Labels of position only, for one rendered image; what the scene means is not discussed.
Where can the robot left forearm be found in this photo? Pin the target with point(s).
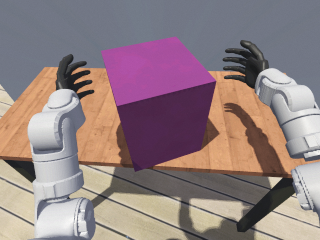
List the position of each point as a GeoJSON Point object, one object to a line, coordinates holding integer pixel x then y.
{"type": "Point", "coordinates": [54, 149]}

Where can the robot left upper arm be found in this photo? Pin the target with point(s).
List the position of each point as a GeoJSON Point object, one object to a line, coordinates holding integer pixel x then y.
{"type": "Point", "coordinates": [69, 219]}

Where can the robot right forearm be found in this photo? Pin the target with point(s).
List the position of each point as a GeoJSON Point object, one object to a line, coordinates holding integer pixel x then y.
{"type": "Point", "coordinates": [296, 112]}

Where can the robot right upper arm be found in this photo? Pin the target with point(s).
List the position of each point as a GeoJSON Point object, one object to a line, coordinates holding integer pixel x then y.
{"type": "Point", "coordinates": [307, 186]}

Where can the left robot hand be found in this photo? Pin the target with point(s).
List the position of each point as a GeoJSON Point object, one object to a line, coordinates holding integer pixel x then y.
{"type": "Point", "coordinates": [66, 81]}

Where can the table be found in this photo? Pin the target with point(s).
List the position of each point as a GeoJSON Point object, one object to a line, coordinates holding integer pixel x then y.
{"type": "Point", "coordinates": [242, 135]}

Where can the carton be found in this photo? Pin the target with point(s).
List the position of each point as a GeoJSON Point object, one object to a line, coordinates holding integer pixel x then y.
{"type": "Point", "coordinates": [163, 96]}

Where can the right robot hand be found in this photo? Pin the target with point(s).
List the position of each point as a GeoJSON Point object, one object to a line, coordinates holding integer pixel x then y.
{"type": "Point", "coordinates": [254, 63]}

